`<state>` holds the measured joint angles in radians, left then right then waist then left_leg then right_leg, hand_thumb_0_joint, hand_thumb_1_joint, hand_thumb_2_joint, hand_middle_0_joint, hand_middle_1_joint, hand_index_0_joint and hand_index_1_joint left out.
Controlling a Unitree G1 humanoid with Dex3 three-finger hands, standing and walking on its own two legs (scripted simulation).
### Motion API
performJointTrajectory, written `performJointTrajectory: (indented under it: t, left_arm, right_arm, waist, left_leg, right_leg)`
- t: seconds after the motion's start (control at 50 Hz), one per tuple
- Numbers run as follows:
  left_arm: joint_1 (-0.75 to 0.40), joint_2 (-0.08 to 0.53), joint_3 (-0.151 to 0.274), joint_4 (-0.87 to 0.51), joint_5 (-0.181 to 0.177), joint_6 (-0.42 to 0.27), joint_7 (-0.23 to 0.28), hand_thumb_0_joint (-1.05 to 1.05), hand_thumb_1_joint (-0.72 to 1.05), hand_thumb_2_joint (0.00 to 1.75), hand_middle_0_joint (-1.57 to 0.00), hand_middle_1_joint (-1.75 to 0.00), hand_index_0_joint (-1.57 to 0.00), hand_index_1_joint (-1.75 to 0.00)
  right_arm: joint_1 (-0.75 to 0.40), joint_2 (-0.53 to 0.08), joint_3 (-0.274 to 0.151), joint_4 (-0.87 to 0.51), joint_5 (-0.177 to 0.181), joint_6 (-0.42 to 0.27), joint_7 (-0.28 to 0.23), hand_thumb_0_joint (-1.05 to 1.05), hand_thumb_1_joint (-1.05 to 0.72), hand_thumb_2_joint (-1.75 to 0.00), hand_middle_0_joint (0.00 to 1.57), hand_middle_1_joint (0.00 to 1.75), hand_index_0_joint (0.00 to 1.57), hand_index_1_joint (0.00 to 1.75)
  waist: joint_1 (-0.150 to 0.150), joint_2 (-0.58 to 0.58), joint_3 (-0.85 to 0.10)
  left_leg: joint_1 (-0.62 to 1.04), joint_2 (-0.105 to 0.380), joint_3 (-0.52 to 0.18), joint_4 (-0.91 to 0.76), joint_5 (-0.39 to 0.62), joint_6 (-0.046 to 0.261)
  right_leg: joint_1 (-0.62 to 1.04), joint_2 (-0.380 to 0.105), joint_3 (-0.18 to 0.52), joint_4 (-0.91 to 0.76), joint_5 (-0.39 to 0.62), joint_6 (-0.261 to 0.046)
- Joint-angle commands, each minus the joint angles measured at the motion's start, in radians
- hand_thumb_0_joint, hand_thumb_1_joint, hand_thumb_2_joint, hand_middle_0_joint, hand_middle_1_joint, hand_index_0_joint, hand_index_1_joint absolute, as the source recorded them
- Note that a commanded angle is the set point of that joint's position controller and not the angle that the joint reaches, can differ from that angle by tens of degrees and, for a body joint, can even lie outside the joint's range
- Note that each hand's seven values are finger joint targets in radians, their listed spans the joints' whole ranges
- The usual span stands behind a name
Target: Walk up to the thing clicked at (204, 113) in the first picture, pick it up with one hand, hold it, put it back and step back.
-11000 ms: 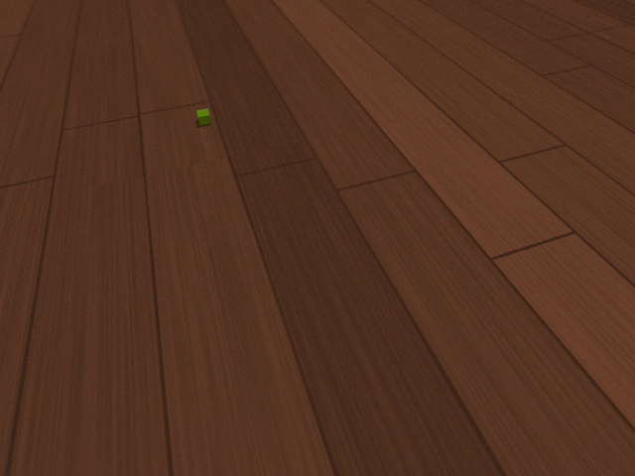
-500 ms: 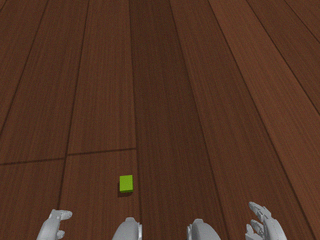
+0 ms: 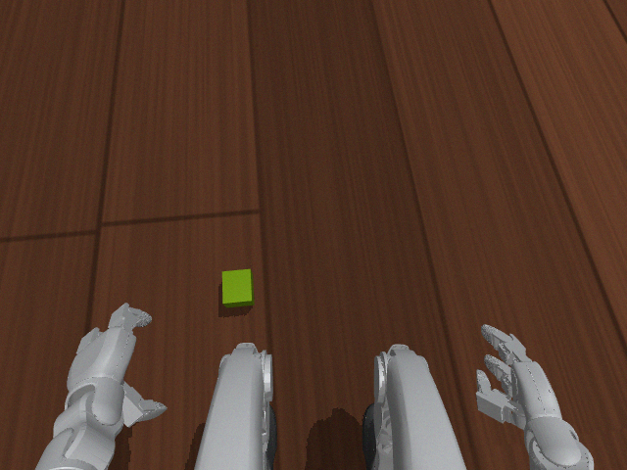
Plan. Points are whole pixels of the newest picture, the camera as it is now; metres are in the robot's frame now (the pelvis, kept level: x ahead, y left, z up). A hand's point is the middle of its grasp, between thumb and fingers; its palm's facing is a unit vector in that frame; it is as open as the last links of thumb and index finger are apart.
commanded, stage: rise first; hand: left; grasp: from above
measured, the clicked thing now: (238, 288) +0.45 +0.19 -0.52
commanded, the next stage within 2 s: approach in 1.68 s
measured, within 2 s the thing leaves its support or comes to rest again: neither
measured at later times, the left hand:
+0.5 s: hand (175, 324) +0.33 +0.27 -0.29, palm faces -0.47 -0.19 -0.86, open 13.9 cm
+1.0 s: hand (189, 311) +0.36 +0.26 -0.35, palm faces -0.45 -0.06 -0.89, open 13.9 cm
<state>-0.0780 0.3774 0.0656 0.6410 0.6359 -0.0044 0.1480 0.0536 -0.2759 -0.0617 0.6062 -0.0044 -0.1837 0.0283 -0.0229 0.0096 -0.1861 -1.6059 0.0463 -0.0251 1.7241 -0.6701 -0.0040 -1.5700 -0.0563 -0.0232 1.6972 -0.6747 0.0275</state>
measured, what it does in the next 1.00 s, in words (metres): lowers itself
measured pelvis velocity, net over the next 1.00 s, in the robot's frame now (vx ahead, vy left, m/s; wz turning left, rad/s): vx -0.05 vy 0.00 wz -0.07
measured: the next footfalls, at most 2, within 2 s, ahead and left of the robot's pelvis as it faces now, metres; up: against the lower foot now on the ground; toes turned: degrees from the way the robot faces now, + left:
none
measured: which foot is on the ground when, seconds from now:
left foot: down 0.00-1.00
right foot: down 0.00-1.00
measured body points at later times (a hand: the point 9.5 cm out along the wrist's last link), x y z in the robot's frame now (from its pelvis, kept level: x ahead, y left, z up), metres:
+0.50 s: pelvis -0.05 +0.00 -0.14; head +0.15 +0.02 +0.26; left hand +0.35 +0.27 -0.24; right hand +0.04 -0.28 -0.27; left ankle +0.05 +0.12 -0.51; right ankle +0.05 -0.14 -0.51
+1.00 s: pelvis -0.05 +0.00 -0.18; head +0.17 +0.03 +0.21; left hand +0.38 +0.26 -0.30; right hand +0.04 -0.28 -0.31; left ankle +0.05 +0.12 -0.51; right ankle +0.05 -0.14 -0.51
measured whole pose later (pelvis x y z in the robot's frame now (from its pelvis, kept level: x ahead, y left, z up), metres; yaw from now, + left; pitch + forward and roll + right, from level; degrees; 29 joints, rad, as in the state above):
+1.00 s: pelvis -0.05 +0.00 -0.18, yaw -4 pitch +34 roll -5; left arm -0.75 0.55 0.08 1.31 1.18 -0.13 0.45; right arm 0.10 -0.24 -0.05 0.78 -0.12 -0.08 0.11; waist -0.13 0.01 -0.10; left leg -2.23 0.05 -0.09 2.29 -0.66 0.00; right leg -2.17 -0.03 -0.03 2.24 -0.66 0.03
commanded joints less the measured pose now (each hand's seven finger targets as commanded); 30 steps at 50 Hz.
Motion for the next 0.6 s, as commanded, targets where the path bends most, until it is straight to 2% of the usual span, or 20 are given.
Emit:
performJointTrajectory:
  t: [0.0, 0.02, 0.08, 0.1, 0.12, 0.14, 0.18, 0.22, 0.26, 0.28, 0.3, 0.32, 0.34, 0.36, 0.44, 0.48, 0.5, 0.52, 0.58]
  left_arm:
    - [-0.198, 0.211, 0.059, -0.034, 0.099, -0.034, 0.079, 0.00, -0.46, 0.98, -0.04, -1.03, -0.03, -1.04]
    - [-0.239, 0.231, 0.071, -0.024, 0.111, -0.038, 0.085, 0.00, -0.47, 0.99, -0.04, -1.03, -0.03, -1.04]
    - [-0.344, 0.257, 0.066, 0.032, 0.154, -0.052, 0.095, 0.00, -0.47, 0.98, -0.04, -1.05, -0.04, -1.05]
    - [-0.367, 0.295, 0.082, 0.051, 0.169, -0.057, 0.098, 0.00, -0.49, 0.99, -0.04, -1.06, -0.04, -1.06]
    - [-0.411, 0.299, 0.071, 0.054, 0.186, -0.062, 0.100, 0.00, -0.49, 0.99, -0.04, -1.06, -0.04, -1.06]
    - [-0.410, 0.282, 0.061, 0.110, 0.196, -0.067, 0.099, 0.00, -0.51, 1.01, -0.03, -1.07, -0.03, -1.07]
    - [-0.472, 0.328, 0.078, 0.127, 0.219, -0.083, 0.104, 0.00, -0.50, 0.99, -0.03, -1.09, -0.04, -1.08]
    - [-0.528, 0.346, 0.079, 0.163, 0.249, -0.096, 0.111, 0.00, -0.49, 0.99, -0.03, -1.09, -0.04, -1.08]
    - [-0.590, 0.341, 0.059, 0.195, 0.274, -0.113, 0.118, 0.00, -0.49, 0.98, -0.03, -1.09, -0.05, -1.08]
    - [-0.612, 0.384, 0.083, 0.191, 0.287, -0.120, 0.126, 0.00, -0.49, 0.98, -0.04, -1.09, -0.05, -1.07]
    - [-0.602, 0.386, 0.085, 0.237, 0.303, -0.122, 0.134, 0.00, -0.49, 0.98, -0.04, -1.09, -0.05, -1.07]
    - [-0.666, 0.398, 0.080, 0.203, 0.315, -0.131, 0.141, 0.00, -0.49, 0.98, -0.04, -1.07, -0.05, -1.06]
    - [-0.664, 0.400, 0.077, 0.246, 0.324, -0.134, 0.146, 0.00, -0.48, 0.97, -0.04, -1.08, -0.06, -1.06]
    - [-0.654, 0.372, 0.065, 0.296, 0.335, -0.133, 0.149, 0.00, -0.49, 0.98, -0.04, -1.06, -0.06, -1.05]
    - [-0.735, 0.424, 0.066, 0.325, 0.394, -0.154, 0.178, 0.00, -0.49, 0.98, -0.05, -1.03, -0.06, -1.01]
    - [-0.748, 0.385, 0.047, 0.344, 0.412, -0.157, 0.189, 0.00, -0.50, 0.98, -0.05, -1.02, -0.07, -1.00]
    - [-0.748, 0.403, 0.050, 0.386, 0.429, -0.157, 0.196, 0.00, -0.50, 0.97, -0.05, -1.02, -0.07, -1.00]
    - [-0.770, 0.394, 0.044, 0.380, 0.440, -0.161, 0.204, 0.00, -0.51, 0.98, -0.05, -1.01, -0.07, -0.99]
    - [-0.839, 0.410, 0.040, 0.371, 0.475, -0.165, 0.230, 0.00, -0.49, 0.96, -0.06, -1.02, -0.08, -0.99]
  right_arm:
    - [0.095, -0.168, -0.073, -0.041, -0.002, -0.022, -0.005, 0.00, -0.78, -0.87, 0.20, 0.30, 0.20, 0.30]
    - [0.102, -0.173, -0.075, -0.035, -0.004, -0.017, -0.001, 0.00, -0.79, -0.88, 0.20, 0.30, 0.20, 0.30]
    - [0.111, -0.170, -0.081, -0.019, -0.013, -0.001, 0.005, 0.00, -0.80, -0.88, 0.20, 0.30, 0.20, 0.30]
    - [0.111, -0.169, -0.079, -0.013, -0.015, 0.006, 0.007, 0.00, -0.80, -0.88, 0.20, 0.30, 0.20, 0.30]
    - [0.116, -0.170, -0.086, -0.011, -0.017, 0.013, 0.006, 0.00, -0.80, -0.88, 0.20, 0.30, 0.20, 0.30]
    - [0.122, -0.172, -0.086, -0.003, -0.020, 0.019, 0.009, 0.00, -0.81, -0.88, 0.20, 0.30, 0.20, 0.30]
    - [0.131, -0.170, -0.088, 0.007, -0.025, 0.032, 0.011, 0.00, -0.82, -0.88, 0.20, 0.30, 0.20, 0.30]
    - [0.136, -0.172, -0.088, 0.016, -0.029, 0.043, 0.016, 0.00, -0.82, -0.88, 0.20, 0.30, 0.20, 0.30]
    - [0.143, -0.173, -0.089, 0.027, -0.035, 0.054, 0.016, 0.00, -0.83, -0.89, 0.20, 0.30, 0.20, 0.30]
    - [0.149, -0.172, -0.088, 0.029, -0.036, 0.060, 0.015, 0.00, -0.84, -0.89, 0.20, 0.30, 0.20, 0.30]
    - [0.154, -0.173, -0.086, 0.033, -0.037, 0.067, 0.014, 0.00, -0.84, -0.89, 0.20, 0.30, 0.20, 0.30]
    - [0.155, -0.171, -0.084, 0.036, -0.040, 0.072, 0.014, 0.00, -0.84, -0.89, 0.20, 0.30, 0.20, 0.30]
    - [0.153, -0.169, -0.080, 0.043, -0.043, 0.076, 0.016, 0.00, -0.85, -0.89, 0.20, 0.30, 0.20, 0.30]
    - [0.162, -0.174, -0.077, 0.049, -0.046, 0.080, 0.017, 0.00, -0.85, -0.89, 0.20, 0.30, 0.20, 0.30]
    - [0.171, -0.182, -0.071, 0.068, -0.056, 0.092, 0.023, 0.00, -0.86, -0.89, 0.20, 0.30, 0.20, 0.30]
    - [0.177, -0.187, -0.070, 0.075, -0.061, 0.093, 0.029, 0.00, -0.87, -0.89, 0.20, 0.30, 0.20, 0.30]
    - [0.182, -0.190, -0.069, 0.081, -0.061, 0.094, 0.031, 0.00, -0.88, -0.90, 0.20, 0.30, 0.20, 0.30]
    - [0.180, -0.194, -0.067, 0.088, -0.064, 0.094, 0.032, 0.00, -0.88, -0.90, 0.20, 0.30, 0.20, 0.30]
    - [0.194, -0.203, -0.068, 0.101, -0.070, 0.094, 0.039, 0.00, -0.89, -0.90, 0.20, 0.30, 0.20, 0.30]
  waist:
    - [-0.010, 0.090, -0.529]
    - [-0.007, 0.076, -0.547]
    - [-0.008, 0.037, -0.584]
    - [0.004, 0.027, -0.605]
    - [-0.001, 0.023, -0.620]
    - [-0.011, 0.014, -0.605]
    - [-0.004, 0.000, -0.617]
    - [-0.011, 0.012, -0.615]
    - [-0.030, 0.031, -0.587]
    - [-0.020, 0.032, -0.598]
    - [-0.026, 0.004, -0.590]
    - [-0.033, 0.025, -0.605]
    - [-0.039, 0.039, -0.578]
    - [-0.048, 0.028, -0.535]
    - [-0.060, 0.064, -0.523]
    - [-0.061, 0.107, -0.527]
    - [-0.063, 0.111, -0.513]
    - [-0.068, 0.140, -0.508]
    - [-0.073, 0.197, -0.555]
  left_leg:
    - [0.309, -0.040, -0.018, -0.103, 0.351, 0.006]
    - [0.273, -0.044, -0.015, -0.080, 0.331, 0.010]
    - [0.168, -0.050, 0.011, -0.002, 0.270, 0.019]
    - [0.150, -0.050, 0.016, 0.014, 0.259, 0.020]
    - [0.133, -0.050, 0.024, 0.033, 0.236, 0.022]
    - [0.106, -0.051, 0.021, 0.045, 0.216, 0.023]
    - [0.055, -0.052, 0.030, 0.077, 0.184, 0.028]
    - [0.036, -0.051, 0.026, 0.097, 0.149, 0.029]
    - [0.002, -0.051, 0.024, 0.117, 0.102, 0.029]
    - [-0.011, -0.053, 0.028, 0.127, 0.095, 0.031]
    - [-0.038, -0.052, 0.027, 0.141, 0.090, 0.034]
    - [-0.037, -0.053, 0.027, 0.152, 0.081, 0.035]
    - [-0.053, -0.054, 0.026, 0.155, 0.064, 0.034]
    - [-0.056, -0.051, 0.015, 0.155, 0.052, 0.034]
    - [-0.093, -0.054, 0.010, 0.184, 0.023, 0.034]
    - [-0.058, -0.050, -0.007, 0.180, 0.021, 0.027]
    - [-0.057, -0.049, -0.016, 0.181, 0.011, 0.026]
    - [-0.042, -0.047, -0.025, 0.179, 0.022, 0.022]
    - [-0.012, -0.044, -0.029, 0.202, 0.057, 0.018]
  right_leg:
    - [0.094, 0.045, -0.021, -0.063, 0.318, -0.058]
    - [0.095, 0.046, -0.020, -0.047, 0.308, -0.057]
    - [0.089, 0.047, -0.014, -0.022, 0.265, -0.052]
    - [0.098, 0.048, -0.014, -0.011, 0.253, -0.051]
    - [0.086, 0.050, -0.011, -0.012, 0.233, -0.051]
    - [0.071, 0.051, -0.016, 0.003, 0.213, -0.051]
    - [0.069, 0.053, -0.013, 0.014, 0.177, -0.048]
    - [0.018, 0.055, -0.020, 0.040, 0.129, -0.052]
    - [-0.037, 0.057, -0.027, 0.061, 0.084, -0.054]
    - [-0.025, 0.057, -0.023, 0.061, 0.069, -0.054]
    - [-0.033, 0.060, -0.024, 0.067, 0.060, -0.052]
    - [-0.052, 0.060, -0.023, 0.075, 0.051, -0.053]
    - [-0.070, 0.060, -0.028, 0.089, 0.032, -0.054]
    - [-0.120, 0.061, -0.043, 0.102, 0.031, -0.055]
    - [-0.167, 0.060, -0.051, 0.141, 0.009, -0.059]
    - [-0.226, 0.057, -0.071, 0.177, 0.028, -0.064]
    - [-0.251, 0.058, -0.078, 0.192, 0.026, -0.066]
    - [-0.276, 0.055, -0.085, 0.213, 0.048, -0.067]
    - [-0.308, 0.052, -0.092, 0.248, 0.089, -0.068]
